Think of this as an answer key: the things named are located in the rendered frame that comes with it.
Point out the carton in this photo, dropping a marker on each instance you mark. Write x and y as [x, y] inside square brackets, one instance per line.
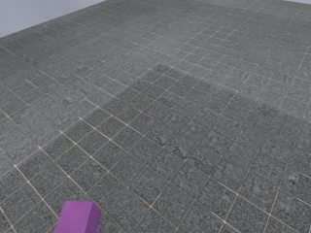
[78, 217]

